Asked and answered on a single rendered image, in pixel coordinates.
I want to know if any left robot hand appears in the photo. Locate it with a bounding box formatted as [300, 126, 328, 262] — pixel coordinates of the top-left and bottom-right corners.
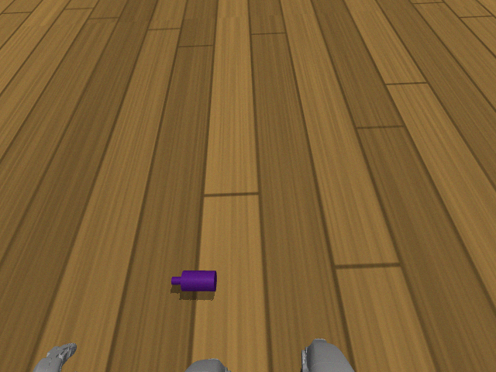
[33, 343, 77, 372]

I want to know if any bottle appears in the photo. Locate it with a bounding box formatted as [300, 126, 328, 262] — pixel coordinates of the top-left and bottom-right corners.
[171, 270, 217, 291]

